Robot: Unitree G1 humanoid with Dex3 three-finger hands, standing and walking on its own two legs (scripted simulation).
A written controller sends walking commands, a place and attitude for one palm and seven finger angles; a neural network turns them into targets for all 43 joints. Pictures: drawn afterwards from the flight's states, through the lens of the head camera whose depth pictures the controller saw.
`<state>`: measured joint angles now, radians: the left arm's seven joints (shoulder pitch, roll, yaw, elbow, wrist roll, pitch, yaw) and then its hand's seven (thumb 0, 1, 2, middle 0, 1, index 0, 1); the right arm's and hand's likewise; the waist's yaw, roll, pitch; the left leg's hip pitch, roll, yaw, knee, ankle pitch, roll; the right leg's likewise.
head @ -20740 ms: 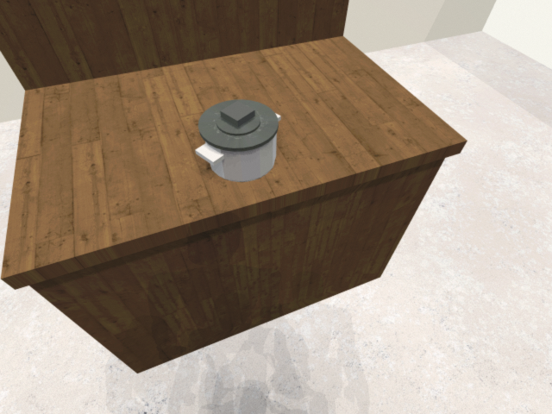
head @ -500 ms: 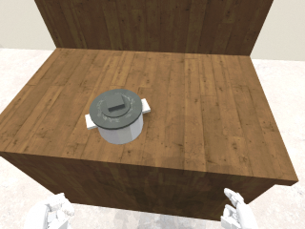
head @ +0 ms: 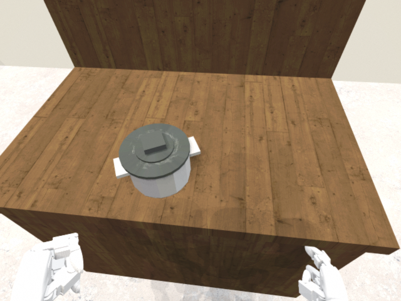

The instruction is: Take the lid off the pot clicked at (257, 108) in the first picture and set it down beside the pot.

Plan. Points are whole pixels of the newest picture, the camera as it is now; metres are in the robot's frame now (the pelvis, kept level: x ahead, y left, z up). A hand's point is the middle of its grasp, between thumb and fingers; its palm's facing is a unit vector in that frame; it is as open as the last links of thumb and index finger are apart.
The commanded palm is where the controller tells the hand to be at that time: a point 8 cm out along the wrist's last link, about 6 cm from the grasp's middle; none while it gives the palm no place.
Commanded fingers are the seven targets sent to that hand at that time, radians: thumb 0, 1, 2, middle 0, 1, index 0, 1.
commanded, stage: raise the hand higher, near the body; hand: left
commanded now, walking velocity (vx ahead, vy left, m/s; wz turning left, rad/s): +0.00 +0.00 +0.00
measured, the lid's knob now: (153, 141) +0.41 +0.16 +0.08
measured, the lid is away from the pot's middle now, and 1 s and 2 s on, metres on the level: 0.00 0.00 0.00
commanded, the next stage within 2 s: reach forward and open the fingers in 0.36 s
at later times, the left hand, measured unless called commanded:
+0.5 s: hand (53, 243) +0.17 +0.25 +0.11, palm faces +0.29 -0.81 -0.52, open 3.1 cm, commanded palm +0.13 +0.28 +0.14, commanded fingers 0.00 0.82 0.92 -1.25 -1.42 -1.25 -1.42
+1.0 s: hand (44, 231) +0.18 +0.27 +0.11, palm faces -0.27 -0.04 -0.96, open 4.6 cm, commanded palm +0.18 +0.27 +0.17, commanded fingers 0.00 0.09 1.19 -0.96 -0.51 -0.96 -0.51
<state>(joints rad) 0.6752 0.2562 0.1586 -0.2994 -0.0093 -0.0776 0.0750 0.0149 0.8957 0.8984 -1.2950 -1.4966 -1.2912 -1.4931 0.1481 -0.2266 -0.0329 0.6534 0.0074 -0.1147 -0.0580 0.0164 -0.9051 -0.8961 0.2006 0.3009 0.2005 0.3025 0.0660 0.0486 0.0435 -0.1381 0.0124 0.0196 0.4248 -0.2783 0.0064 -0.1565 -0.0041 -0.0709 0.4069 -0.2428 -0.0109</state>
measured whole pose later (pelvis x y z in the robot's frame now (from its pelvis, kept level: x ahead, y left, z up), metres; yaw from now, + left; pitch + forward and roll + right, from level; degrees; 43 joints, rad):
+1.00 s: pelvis -0.03 +0.01 +0.00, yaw +1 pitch +0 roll +0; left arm 0.27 0.71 0.14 -0.34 0.68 -0.03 -0.30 0.00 0.34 1.13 -1.08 -0.84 -1.08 -0.84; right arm 0.12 -0.31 0.01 0.56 0.04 0.08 -0.03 0.02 -0.91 -0.90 0.20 0.30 0.20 0.30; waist 0.09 0.13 0.05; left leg -0.20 -0.01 0.01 0.42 -0.22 0.02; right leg -0.21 -0.02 -0.08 0.39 -0.19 0.00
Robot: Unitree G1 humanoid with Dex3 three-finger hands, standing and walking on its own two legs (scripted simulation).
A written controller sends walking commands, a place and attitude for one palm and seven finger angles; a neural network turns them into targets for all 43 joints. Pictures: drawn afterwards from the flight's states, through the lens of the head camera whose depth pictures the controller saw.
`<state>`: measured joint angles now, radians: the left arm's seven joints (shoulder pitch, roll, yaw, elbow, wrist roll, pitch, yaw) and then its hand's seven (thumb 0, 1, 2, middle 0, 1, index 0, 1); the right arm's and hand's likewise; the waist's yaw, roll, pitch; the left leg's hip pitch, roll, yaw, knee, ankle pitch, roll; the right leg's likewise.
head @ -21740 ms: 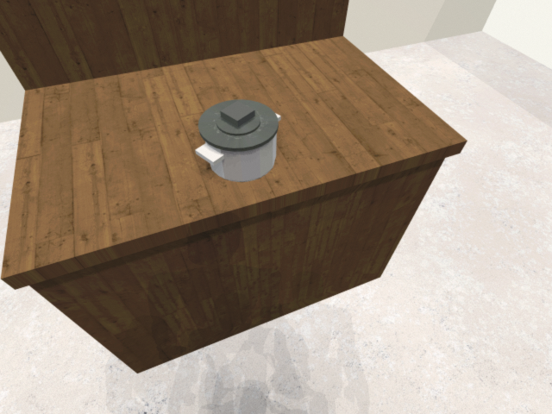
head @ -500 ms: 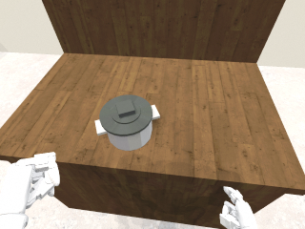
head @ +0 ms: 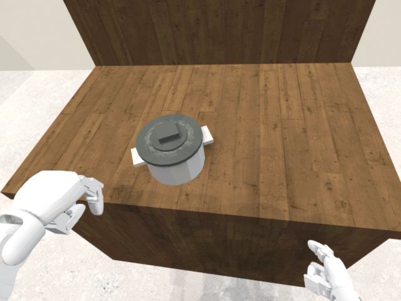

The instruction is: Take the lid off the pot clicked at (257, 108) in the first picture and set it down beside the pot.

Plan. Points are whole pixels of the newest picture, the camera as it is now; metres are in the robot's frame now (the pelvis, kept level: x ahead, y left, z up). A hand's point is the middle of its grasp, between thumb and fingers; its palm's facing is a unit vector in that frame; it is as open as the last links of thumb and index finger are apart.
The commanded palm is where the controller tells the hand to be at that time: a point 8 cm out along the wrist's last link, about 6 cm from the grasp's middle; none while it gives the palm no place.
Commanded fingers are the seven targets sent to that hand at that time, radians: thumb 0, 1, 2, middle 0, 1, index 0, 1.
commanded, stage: reach forward and open the fingers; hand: left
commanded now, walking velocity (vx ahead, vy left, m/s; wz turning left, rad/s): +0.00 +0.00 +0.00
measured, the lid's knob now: (167, 131) +0.44 +0.14 +0.08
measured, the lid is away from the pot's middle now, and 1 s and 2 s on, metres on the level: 0.00 0.00 0.00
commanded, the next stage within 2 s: move the open hand above the knob in 0.56 s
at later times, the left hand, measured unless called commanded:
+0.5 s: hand (79, 180) +0.27 +0.25 +0.14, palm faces -0.19 -0.02 -0.98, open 9.9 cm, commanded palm +0.25 +0.25 +0.21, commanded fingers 0.00 -0.27 1.35 -0.82 -0.08 -0.82 -0.08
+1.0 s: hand (98, 156) +0.32 +0.23 +0.14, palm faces -0.25 -0.04 -0.97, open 10.1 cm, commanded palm +0.30 +0.23 +0.21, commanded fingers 0.00 -0.28 1.37 -0.82 -0.08 -0.82 -0.08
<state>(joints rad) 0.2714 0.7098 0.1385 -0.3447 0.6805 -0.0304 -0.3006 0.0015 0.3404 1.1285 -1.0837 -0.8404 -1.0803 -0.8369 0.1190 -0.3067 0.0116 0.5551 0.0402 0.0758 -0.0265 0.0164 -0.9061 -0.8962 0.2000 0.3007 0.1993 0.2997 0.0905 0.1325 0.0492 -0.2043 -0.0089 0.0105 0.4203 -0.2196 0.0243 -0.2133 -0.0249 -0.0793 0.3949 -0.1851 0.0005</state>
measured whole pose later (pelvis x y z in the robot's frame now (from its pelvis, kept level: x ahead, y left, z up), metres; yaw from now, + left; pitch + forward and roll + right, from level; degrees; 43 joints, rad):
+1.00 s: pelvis -0.01 +0.01 +0.00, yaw -1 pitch +0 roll +0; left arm -0.30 0.65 -0.06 -0.11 0.76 0.16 -0.49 0.00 -0.27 1.37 -0.84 -0.08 -0.83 -0.08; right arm 0.07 -0.30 0.03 0.56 0.06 0.08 0.02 0.02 -0.91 -0.90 0.20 0.30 0.20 0.30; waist 0.06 0.11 0.07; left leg -0.19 -0.03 0.03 0.37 -0.18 0.04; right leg -0.21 -0.04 -0.06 0.37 -0.15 0.01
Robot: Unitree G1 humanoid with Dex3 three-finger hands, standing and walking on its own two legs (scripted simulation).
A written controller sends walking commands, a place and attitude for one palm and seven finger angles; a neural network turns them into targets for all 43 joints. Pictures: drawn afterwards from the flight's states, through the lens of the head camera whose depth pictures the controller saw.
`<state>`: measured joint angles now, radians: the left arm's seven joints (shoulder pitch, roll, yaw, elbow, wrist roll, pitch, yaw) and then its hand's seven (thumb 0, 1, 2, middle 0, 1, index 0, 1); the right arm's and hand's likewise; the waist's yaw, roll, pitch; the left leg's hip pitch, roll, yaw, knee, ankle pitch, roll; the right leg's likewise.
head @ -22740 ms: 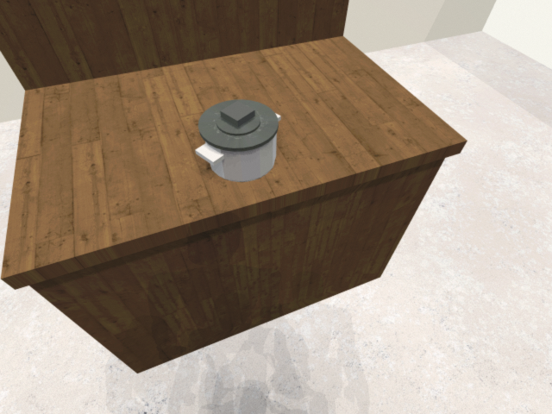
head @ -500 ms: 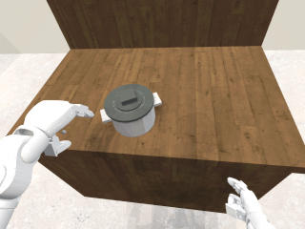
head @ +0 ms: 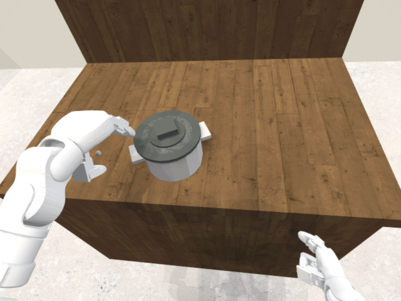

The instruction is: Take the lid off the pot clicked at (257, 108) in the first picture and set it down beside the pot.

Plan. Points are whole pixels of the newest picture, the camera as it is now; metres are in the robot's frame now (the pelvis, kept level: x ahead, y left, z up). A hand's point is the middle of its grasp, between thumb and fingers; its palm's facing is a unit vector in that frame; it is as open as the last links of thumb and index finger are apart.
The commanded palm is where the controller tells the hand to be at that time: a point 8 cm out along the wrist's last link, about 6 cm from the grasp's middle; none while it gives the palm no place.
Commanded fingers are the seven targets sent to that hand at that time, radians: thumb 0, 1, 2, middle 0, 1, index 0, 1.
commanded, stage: move the open hand above the knob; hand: left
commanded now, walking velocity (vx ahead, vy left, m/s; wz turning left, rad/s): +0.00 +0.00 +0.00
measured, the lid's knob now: (165, 127) +0.45 +0.14 +0.08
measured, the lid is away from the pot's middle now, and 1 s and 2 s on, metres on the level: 0.00 0.00 0.00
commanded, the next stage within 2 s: lower the open fingers around the knob in 1.96 s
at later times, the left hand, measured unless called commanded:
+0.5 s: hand (120, 138) +0.36 +0.19 +0.15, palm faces -0.21 -0.06 -0.98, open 10.1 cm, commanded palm +0.34 +0.19 +0.21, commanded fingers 0.00 -0.28 1.37 -0.82 -0.08 -0.82 -0.08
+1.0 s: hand (145, 125) +0.39 +0.15 +0.15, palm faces -0.22 -0.05 -0.97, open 10.1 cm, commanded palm +0.38 +0.16 +0.21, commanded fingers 0.00 -0.28 1.37 -0.82 -0.08 -0.82 -0.08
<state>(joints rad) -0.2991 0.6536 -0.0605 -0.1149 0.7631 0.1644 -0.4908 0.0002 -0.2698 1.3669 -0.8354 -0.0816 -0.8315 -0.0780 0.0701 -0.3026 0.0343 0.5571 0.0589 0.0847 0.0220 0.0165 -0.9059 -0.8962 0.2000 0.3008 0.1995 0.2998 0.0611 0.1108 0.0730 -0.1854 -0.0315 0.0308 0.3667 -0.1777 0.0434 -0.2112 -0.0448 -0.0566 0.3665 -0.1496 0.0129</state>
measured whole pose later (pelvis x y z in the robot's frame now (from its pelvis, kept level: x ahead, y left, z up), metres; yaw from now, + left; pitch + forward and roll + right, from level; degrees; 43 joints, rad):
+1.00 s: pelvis +0.01 -0.01 +0.00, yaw -1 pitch +0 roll +1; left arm -0.59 0.51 -0.24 0.15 0.83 0.30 -0.44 0.00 -0.27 1.37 -0.84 -0.08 -0.83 -0.08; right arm 0.09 -0.30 0.04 0.59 0.08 0.10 0.04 0.02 -0.91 -0.90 0.20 0.30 0.20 0.30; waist 0.02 0.11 0.04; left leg -0.18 -0.02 0.04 0.37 -0.19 0.03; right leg -0.23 -0.03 -0.04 0.40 -0.17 0.00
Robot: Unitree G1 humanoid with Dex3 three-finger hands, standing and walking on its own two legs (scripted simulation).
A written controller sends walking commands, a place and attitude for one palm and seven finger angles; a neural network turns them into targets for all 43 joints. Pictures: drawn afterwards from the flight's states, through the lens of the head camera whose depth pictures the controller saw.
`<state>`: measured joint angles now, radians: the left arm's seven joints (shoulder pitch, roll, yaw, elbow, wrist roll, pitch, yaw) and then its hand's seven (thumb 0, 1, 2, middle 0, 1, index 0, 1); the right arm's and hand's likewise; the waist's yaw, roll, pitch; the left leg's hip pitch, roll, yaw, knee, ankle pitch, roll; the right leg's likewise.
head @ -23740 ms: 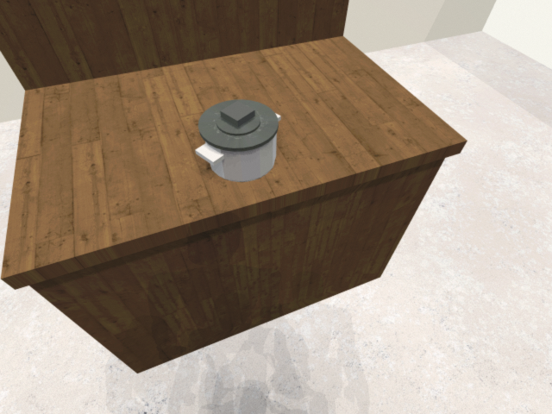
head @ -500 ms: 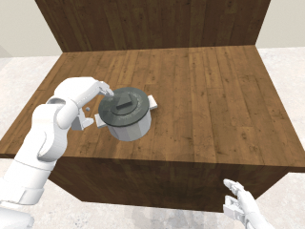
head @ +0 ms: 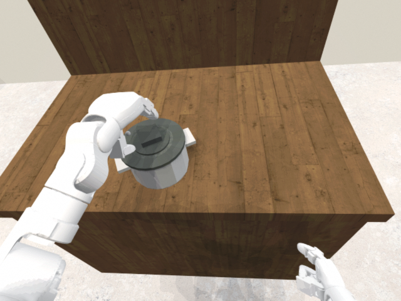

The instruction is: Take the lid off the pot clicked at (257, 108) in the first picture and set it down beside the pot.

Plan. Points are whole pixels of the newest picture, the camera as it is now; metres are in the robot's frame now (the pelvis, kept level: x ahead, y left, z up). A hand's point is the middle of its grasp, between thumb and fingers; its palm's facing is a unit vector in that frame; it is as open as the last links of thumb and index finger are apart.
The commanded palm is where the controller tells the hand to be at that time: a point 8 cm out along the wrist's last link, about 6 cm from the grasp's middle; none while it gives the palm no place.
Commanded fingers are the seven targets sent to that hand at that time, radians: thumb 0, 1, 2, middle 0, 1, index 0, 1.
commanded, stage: move the open hand above the knob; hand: left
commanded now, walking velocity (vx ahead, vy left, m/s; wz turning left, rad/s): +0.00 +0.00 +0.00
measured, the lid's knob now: (149, 135) +0.44 +0.16 +0.08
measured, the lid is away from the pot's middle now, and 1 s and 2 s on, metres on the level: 0.00 0.00 0.00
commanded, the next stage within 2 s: lower the open fingers around the knob in 0.96 s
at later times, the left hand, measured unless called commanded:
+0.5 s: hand (143, 119) +0.43 +0.15 +0.15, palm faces -0.24 -0.06 -0.97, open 10.1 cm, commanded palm +0.40 +0.16 +0.21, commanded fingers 0.00 -0.28 1.37 -0.82 -0.08 -0.82 -0.08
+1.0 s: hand (137, 121) +0.42 +0.16 +0.14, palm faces -0.23 -0.08 -0.97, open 10.1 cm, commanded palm +0.41 +0.16 +0.21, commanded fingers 0.00 -0.28 1.37 -0.82 -0.08 -0.82 -0.08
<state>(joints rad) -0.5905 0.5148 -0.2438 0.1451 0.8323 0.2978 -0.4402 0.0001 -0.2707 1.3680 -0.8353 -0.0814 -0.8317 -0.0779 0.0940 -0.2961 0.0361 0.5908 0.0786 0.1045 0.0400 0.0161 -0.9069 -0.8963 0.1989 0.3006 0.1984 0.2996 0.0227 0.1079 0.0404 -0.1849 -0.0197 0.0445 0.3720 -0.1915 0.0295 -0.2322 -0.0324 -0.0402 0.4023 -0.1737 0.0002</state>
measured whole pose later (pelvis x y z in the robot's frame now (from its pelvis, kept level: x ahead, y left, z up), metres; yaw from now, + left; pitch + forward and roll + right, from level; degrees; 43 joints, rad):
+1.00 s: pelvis +0.02 +0.01 +0.00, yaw +0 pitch +2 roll +0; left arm -0.71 0.44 -0.30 0.29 0.85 0.35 -0.41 0.00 -0.27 1.37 -0.83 -0.08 -0.83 -0.08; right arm 0.09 -0.28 0.05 0.60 0.08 0.11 0.04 0.02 -0.91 -0.90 0.20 0.30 0.20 0.30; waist 0.02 0.10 0.01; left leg -0.20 -0.03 0.04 0.37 -0.21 0.04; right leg -0.24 -0.04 -0.04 0.39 -0.19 0.01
